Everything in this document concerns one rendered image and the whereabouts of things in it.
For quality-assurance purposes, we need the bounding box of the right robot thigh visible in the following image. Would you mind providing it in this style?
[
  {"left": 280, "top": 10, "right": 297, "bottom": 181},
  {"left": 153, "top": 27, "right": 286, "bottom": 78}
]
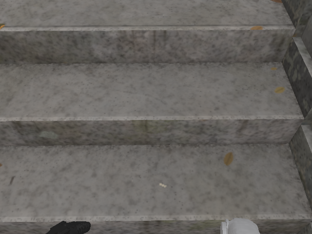
[{"left": 220, "top": 217, "right": 260, "bottom": 234}]

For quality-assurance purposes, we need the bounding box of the left robot hand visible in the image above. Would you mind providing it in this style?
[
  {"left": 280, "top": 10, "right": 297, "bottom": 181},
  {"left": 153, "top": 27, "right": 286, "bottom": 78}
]
[{"left": 46, "top": 220, "right": 91, "bottom": 234}]

